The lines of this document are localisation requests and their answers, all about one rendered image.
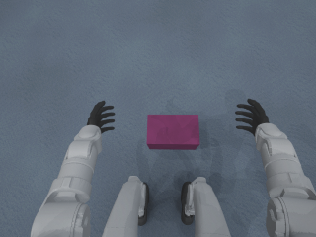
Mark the robot left thigh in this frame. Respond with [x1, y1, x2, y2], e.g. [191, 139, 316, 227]
[102, 181, 146, 237]

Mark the left robot hand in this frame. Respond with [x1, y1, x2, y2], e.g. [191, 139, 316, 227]
[87, 101, 115, 134]

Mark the carton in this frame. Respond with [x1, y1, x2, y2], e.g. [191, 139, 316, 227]
[146, 115, 200, 150]

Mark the left robot upper arm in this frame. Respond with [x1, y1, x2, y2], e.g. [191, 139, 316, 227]
[32, 201, 91, 237]

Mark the robot left foot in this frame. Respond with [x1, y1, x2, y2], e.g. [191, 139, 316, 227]
[137, 182, 149, 226]

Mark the right robot hand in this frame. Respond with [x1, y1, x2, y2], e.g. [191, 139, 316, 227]
[235, 99, 269, 137]

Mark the right robot upper arm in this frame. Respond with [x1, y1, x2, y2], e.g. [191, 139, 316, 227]
[266, 196, 316, 237]

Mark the left robot forearm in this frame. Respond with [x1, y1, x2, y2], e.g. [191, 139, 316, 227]
[30, 125, 103, 237]

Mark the right robot forearm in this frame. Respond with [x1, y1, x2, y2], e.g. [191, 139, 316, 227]
[255, 123, 316, 200]

